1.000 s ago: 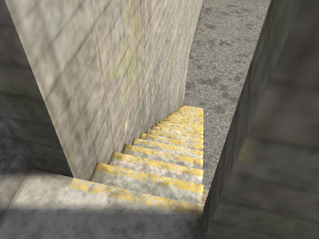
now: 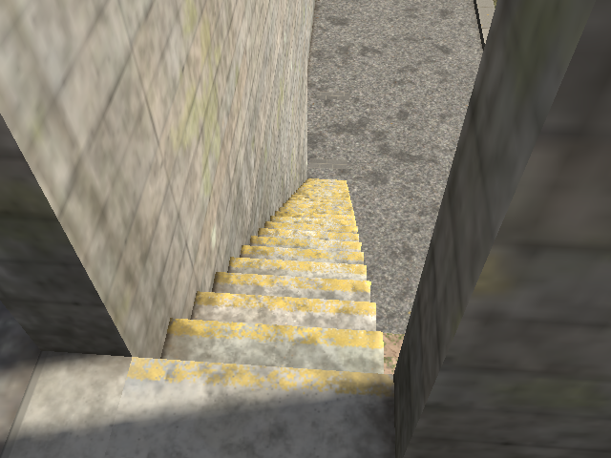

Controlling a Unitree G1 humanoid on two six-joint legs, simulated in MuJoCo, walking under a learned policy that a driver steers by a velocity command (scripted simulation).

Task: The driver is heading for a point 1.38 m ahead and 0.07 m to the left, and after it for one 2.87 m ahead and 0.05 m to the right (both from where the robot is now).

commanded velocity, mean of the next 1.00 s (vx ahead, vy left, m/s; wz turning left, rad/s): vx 0.24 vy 0.02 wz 0.16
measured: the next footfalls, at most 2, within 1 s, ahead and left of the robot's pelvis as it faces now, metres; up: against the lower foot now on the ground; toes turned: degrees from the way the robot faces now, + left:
left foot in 0.06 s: +0.01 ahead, +0.15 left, +0.00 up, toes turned +8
right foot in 0.54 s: +0.16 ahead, -0.02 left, +0.00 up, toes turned +25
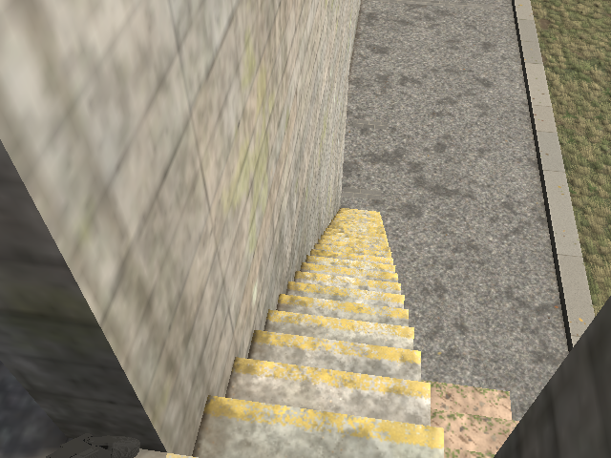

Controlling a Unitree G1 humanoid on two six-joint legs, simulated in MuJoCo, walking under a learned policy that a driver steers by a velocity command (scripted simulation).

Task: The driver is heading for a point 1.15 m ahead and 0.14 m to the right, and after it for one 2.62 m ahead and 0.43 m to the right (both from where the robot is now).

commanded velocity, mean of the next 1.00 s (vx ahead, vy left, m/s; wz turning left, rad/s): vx -0.02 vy -0.01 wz -0.36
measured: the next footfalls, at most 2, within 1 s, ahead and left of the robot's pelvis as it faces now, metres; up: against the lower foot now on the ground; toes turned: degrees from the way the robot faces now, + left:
right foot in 0.04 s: +0.16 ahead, -0.08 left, +0.00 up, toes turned -6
left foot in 0.70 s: +0.30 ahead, +0.11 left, +0.00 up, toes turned -34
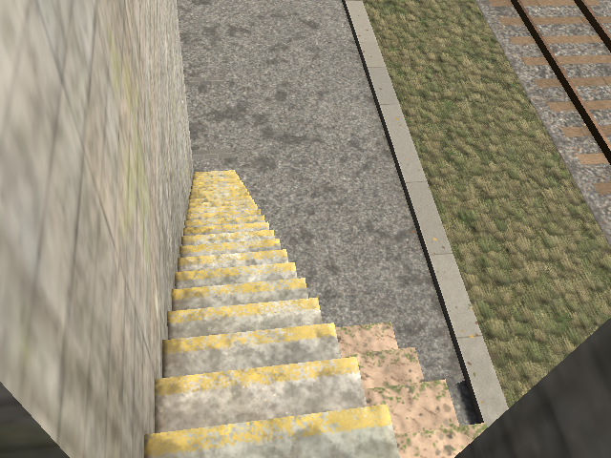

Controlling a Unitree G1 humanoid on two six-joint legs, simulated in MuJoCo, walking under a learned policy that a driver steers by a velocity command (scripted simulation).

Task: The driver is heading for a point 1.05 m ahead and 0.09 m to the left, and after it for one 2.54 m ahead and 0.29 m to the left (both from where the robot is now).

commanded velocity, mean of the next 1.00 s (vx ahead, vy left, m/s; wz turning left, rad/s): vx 0.06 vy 0.21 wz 0.34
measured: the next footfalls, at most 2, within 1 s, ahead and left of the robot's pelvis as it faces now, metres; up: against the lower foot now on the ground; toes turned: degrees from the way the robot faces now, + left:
right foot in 0.24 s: -0.05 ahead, -0.13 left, +0.00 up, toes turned +12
left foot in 0.70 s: -0.10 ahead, +0.21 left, +0.00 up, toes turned +29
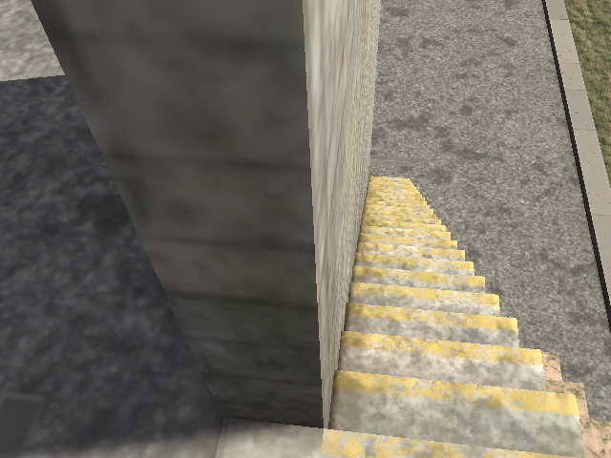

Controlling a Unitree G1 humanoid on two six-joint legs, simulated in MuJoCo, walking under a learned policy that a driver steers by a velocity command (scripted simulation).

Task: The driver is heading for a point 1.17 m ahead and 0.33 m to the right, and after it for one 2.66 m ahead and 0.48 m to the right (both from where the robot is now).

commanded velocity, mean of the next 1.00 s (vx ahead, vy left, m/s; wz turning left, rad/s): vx -0.07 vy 0.09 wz -0.74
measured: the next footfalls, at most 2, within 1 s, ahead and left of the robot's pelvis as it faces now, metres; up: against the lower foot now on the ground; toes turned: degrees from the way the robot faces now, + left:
right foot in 0.06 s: -0.04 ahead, -0.04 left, +0.00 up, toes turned -12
left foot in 0.42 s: +0.07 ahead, +0.24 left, +0.00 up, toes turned -26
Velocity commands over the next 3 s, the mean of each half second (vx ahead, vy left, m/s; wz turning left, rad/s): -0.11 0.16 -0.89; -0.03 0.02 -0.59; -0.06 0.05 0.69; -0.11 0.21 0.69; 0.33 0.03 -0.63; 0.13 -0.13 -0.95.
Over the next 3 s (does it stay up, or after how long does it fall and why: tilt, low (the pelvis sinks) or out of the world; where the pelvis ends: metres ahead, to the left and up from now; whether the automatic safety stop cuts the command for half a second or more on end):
stays up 0.04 0.26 0.01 its command is cut before an obstacle from the start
